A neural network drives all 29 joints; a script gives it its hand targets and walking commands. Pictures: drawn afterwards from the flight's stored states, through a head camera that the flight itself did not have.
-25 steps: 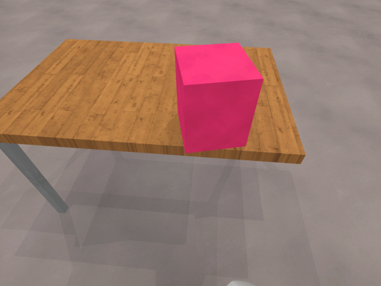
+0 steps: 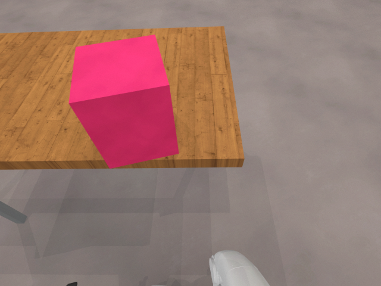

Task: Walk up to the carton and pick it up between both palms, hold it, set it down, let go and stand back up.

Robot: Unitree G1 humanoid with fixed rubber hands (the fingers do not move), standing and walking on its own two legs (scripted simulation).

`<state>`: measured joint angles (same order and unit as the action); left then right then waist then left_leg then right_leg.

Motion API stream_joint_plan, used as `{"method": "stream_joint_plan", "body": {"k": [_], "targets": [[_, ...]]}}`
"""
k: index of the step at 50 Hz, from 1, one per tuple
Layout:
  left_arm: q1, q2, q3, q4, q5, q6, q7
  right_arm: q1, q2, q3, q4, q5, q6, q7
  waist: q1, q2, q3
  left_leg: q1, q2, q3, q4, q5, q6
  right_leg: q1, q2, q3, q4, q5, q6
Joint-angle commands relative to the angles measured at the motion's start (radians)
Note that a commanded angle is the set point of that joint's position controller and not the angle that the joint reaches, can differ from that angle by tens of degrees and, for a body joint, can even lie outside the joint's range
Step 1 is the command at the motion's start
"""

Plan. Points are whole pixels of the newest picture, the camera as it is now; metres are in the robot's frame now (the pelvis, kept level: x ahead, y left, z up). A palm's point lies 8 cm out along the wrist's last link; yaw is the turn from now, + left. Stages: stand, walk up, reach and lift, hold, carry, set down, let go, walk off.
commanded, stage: walk up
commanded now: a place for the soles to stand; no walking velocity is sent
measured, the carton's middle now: (131, 104) +0.55 +0.13 +0.04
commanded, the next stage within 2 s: none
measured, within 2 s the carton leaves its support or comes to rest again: neither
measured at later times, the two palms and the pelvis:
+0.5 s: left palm (98, 278) +0.17 +0.22 -0.11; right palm (357, 242) +0.19 -0.41 -0.16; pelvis +0.13 -0.09 -0.03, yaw -4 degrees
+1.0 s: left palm (90, 224) +0.29 +0.26 -0.11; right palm (334, 242) +0.20 -0.36 -0.18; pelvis +0.17 -0.05 -0.03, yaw -8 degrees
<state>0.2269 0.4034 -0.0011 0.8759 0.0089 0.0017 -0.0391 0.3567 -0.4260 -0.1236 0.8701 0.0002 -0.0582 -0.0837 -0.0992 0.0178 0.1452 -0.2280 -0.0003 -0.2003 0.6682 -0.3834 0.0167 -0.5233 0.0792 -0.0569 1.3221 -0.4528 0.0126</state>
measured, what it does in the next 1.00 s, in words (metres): walks ahead: right foot, then left foot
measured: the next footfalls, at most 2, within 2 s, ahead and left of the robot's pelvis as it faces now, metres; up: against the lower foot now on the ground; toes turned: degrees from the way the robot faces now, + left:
right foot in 0.10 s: +0.04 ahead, -0.21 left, +0.00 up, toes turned -2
left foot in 0.54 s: +0.28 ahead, -0.02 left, +0.00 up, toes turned -5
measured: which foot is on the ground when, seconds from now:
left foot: down 0.00-0.12, up 0.14-0.52, down 0.54-0.96, up 0.98-1.00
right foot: up 0.00-0.08, down 0.10-0.56, up 0.58-0.90, down 0.92-1.00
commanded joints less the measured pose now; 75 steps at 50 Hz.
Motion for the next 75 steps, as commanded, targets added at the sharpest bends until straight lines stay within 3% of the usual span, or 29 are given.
{"method": "stream_joint_plan", "body": {"k": [1, 3, 5, 8, 12, 23, 25, 26, 27, 28, 30, 32, 35, 41, 44, 45, 46, 47, 49, 52, 54, 61, 63, 64, 65, 66, 68, 71, 75], "targets": [[0.133, 0.176, 0.142, -0.108, -0.017, 0.0, -0.006, -0.29, -0.284, -0.022, -0.099, -0.053, -0.026, 0.02, 0.245, 0.199, -0.028, -0.363, 0.199, -0.2, -0.213, -0.125, 0.183, 0.254, -0.176, 0.147, -0.388, -0.036, -0.102], [0.201, 0.239, 0.152, -0.023, -0.005, -0.062, 0.036, -0.112, -0.2, -0.002, -0.068, -0.038, 0.004, 0.038, 0.22, -0.022, -0.14, -0.296, 0.031, -0.032, 0.393, 0.329, 0.123, 0.514, -0.118, 0.086, -0.866, 0.032, -0.053], [0.345, 0.385, 0.178, 0.016, 0.013, -0.081, 0.065, 0.042, -0.093, 0.037, -0.081, -0.031, 0.016, 0.053, 0.219, -0.312, -0.189, -0.55, -0.118, -0.02, 0.742, -0.267, 0.031, 0.646, -0.326, 0.462, -0.711, 0.411, -0.014], [0.189, 0.413, 0.167, -0.024, -0.021, -0.1, 0.085, -0.106, -0.192, 0.004, -0.096, -0.033, 0.01, 0.054, 0.164, -0.156, -0.088, -0.657, -0.076, -0.05, 0.798, -0.217, -0.001, 0.554, -0.541, 0.851, -0.999, 0.494, -0.112], [0.171, 0.328, 0.155, -0.006, -0.022, -0.11, 0.119, -0.091, -0.172, -0.007, -0.095, -0.023, 0.041, 0.068, 0.108, -0.132, 0.067, -0.562, -0.042, 0.038, 0.665, -0.034, 0.023, 0.415, -0.315, 0.375, -0.812, 0.966, 0.111], [0.171, 0.3, 0.151, -0.035, -0.02, -0.096, 0.201, -0.3, -0.157, -0.003, -0.171, -0.073, 0.105, 0.116, 0.109, -0.081, -0.024, -0.449, 0.005, 0.248, 0.16, 0.161, 0.037, 0.46, -0.265, 0.249, -0.68, 0.968, -0.026], [0.081, 0.297, 0.141, -0.054, -0.033, -0.088, 0.199, -0.111, -0.156, -0.024, -0.105, -0.076, 0.097, 0.112, -0.005, -0.067, -0.144, -0.035, -0.063, 0.273, -0.072, 0.31, 0.085, 0.336, -0.233, 0.184, -0.418, 1.026, -0.032], [0.027, 0.274, 0.129, -0.07, -0.047, -0.088, 0.192, 0.09, -0.183, -0.042, -0.056, -0.075, 0.085, 0.103, -0.134, -0.007, -0.245, 0.224, -0.032, 0.214, -0.221, 0.561, 0.197, 0.235, -0.151, 0.114, -0.016, 0.915, 0.0], [0.095, 0.172, 0.11, -0.069, -0.051, -0.091, 0.185, 0.132, -0.223, -0.061, -0.053, -0.078, 0.079, 0.094, -0.111, 0.18, -0.343, 0.5, 0.124, -0.05, -0.159, 0.976, 0.29, -0.011, 0.023, 0.081, 0.225, 0.022, 0.015], [0.196, 0.149, 0.103, -0.063, -0.063, -0.077, 0.188, 0.066, -0.24, -0.064, -0.094, -0.071, 0.088, 0.085, -0.028, 0.131, -0.396, 0.594, 0.245, -0.242, -0.013, 1.176, 0.351, -0.131, 0.088, 0.138, 0.255, -0.334, 0.008], [0.095, 0.182, 0.088, -0.079, -0.04, -0.07, 0.195, -0.035, -0.273, -0.055, -0.133, -0.008, 0.097, 0.071, -0.065, 0.136, -0.38, 0.416, 0.361, -0.404, -0.194, 0.903, 0.446, -0.157, 0.038, 0.131, 0.371, -0.251, -0.02], [0.1, 0.227, 0.091, -0.055, -0.043, -0.056, 0.187, -0.136, -0.204, -0.02, -0.17, -0.012, 0.105, 0.063, 0.005, 0.01, -0.177, 0.166, 0.294, -0.284, -0.219, 0.839, 0.327, -0.097, 0.001, 0.159, 0.323, -0.188, -0.036], [0.071, 0.197, 0.092, -0.067, -0.063, -0.056, 0.192, -0.141, -0.192, -0.016, -0.159, -0.03, 0.093, 0.069, -0.001, 0.068, -0.033, 0.045, 0.291, -0.158, -0.168, 1.073, 0.324, -0.105, -0.029, 0.211, 0.212, -0.181, -0.041], [0.088, 0.206, 0.099, -0.049, -0.054, -0.049, 0.176, -0.209, -0.18, -0.005, -0.162, -0.046, 0.106, 0.096, 0.042, 0.104, -0.071, -0.049, 0.228, -0.021, -0.098, 1.0, 0.228, 0.09, -0.117, 0.049, -0.319, -0.059, -0.052], [0.238, 0.21, 0.124, -0.015, -0.027, -0.033, 0.163, -0.266, -0.205, -0.019, -0.173, -0.024, 0.118, 0.095, 0.146, 0.073, -0.232, -0.213, 0.157, 0.008, 0.101, 0.885, 0.15, 0.459, -0.102, -0.005, -0.547, 0.176, -0.08], [0.275, 0.242, 0.136, 0.005, -0.017, -0.028, 0.161, -0.269, -0.181, -0.015, -0.173, -0.009, 0.116, 0.095, 0.183, -0.028, -0.306, -0.235, 0.068, 0.072, 0.275, 0.638, 0.073, 0.549, -0.137, 0.049, -0.654, 0.315, -0.131], [0.277, 0.314, 0.158, -0.014, -0.002, -0.024, 0.16, -0.242, -0.132, -0.001, -0.183, 0.007, 0.116, 0.091, 0.208, -0.268, -0.335, -0.378, -0.105, 0.144, 0.573, 0.208, -0.008, 0.604, -0.332, 0.37, -0.771, 0.406, -0.237], [0.185, 0.334, 0.148, -0.059, 0.002, -0.023, 0.156, -0.222, -0.152, 0.002, -0.181, 0.005, 0.127, 0.083, 0.176, -0.337, -0.346, -0.411, -0.187, 0.039, 0.745, -0.275, -0.034, 0.475, -0.519, 0.699, -0.928, 0.397, -0.332], [-0.006, 0.321, 0.138, -0.108, 0.013, -0.029, 0.168, -0.209, -0.217, -0.024, -0.149, -0.023, 0.151, 0.09, 0.117, -0.155, -0.141, -0.363, -0.148, -0.037, 0.903, -0.213, -0.029, 0.161, -0.573, 0.727, -0.989, 0.214, -0.388], [-0.075, 0.288, 0.129, -0.113, 0.0, -0.036, 0.166, -0.102, -0.211, -0.032, -0.095, -0.023, 0.143, 0.089, 0.059, -0.138, -0.106, -0.397, -0.136, -0.04, 0.916, -0.149, -0.038, 0.174, -0.487, 0.516, -0.859, 0.406, -0.32], [-0.051, 0.274, 0.128, -0.11, -0.003, -0.039, 0.159, -0.097, -0.218, -0.031, -0.083, -0.012, 0.133, 0.087, 0.098, -0.134, -0.115, -0.408, -0.119, -0.017, 0.93, -0.117, -0.051, 0.207, -0.455, 0.458, -0.798, 0.484, -0.317], [-0.148, 0.295, 0.134, -0.143, 0.041, -0.008, 0.12, -0.089, -0.176, -0.015, -0.051, 0.014, 0.111, 0.095, 0.103, -0.431, -0.12, -0.173, -0.012, 0.173, 0.253, -0.274, -0.026, 0.103, -0.342, 0.263, -0.79, 0.113, -0.217], [-0.202, 0.296, 0.124, -0.141, 0.029, 0.01, 0.114, 0.022, -0.199, -0.036, 0.003, 0.004, 0.098, 0.088, 0.025, -0.367, -0.174, 0.052, 0.032, 0.124, -0.027, -0.157, -0.009, 0.002, -0.332, 0.213, -0.585, 0.093, -0.152], [-0.221, 0.237, 0.112, -0.141, 0.019, 0.02, 0.118, 0.098, -0.224, -0.049, 0.034, -0.017, 0.091, 0.082, -0.028, -0.136, -0.138, 0.131, 0.043, 0.039, -0.102, -0.161, -0.033, -0.132, -0.239, 0.117, -0.316, 0.055, -0.101], [-0.225, 0.16, 0.086, -0.162, -0.002, 0.027, 0.123, 0.121, -0.253, -0.056, 0.036, -0.039, 0.086, 0.069, -0.036, 0.102, -0.023, -0.006, 0.111, -0.19, -0.207, -0.137, -0.064, -0.294, -0.119, 0.077, -0.117, -0.164, -0.058], [-0.242, 0.172, 0.087, -0.184, -0.005, 0.033, 0.128, 0.018, -0.305, -0.063, -0.022, -0.044, 0.083, 0.063, 0.003, 0.093, 0.028, -0.172, 0.214, -0.529, -0.303, -0.142, -0.071, -0.348, -0.041, 0.222, -0.014, -0.175, -0.04], [-0.323, 0.25, 0.1, -0.192, -0.002, 0.025, 0.133, -0.145, -0.418, -0.073, -0.071, -0.041, 0.079, 0.052, -0.012, 0.214, 0.071, -0.427, 0.292, -0.772, -0.515, -0.329, -0.064, -0.211, -0.005, 0.369, -0.007, -0.198, -0.035], [-0.156, 0.269, 0.101, -0.049, -0.013, 0.025, 0.119, -0.256, -0.297, -0.051, -0.08, -0.038, 0.065, 0.039, 0.078, 0.116, 0.062, -0.234, 0.2, -0.432, -0.394, -0.286, -0.133, -0.258, -0.045, 0.361, -0.024, 0.005, -0.031], [-0.022, 0.236, 0.115, 0.007, -0.014, 0.034, 0.097, -0.15, -0.235, -0.038, -0.059, -0.009, 0.019, 0.026, 0.094, 0.064, -0.124, 0.117, 0.208, -0.407, -0.24, -0.004, -0.106, -0.196, -0.019, 0.375, -0.078, 0.047, -0.014]]}}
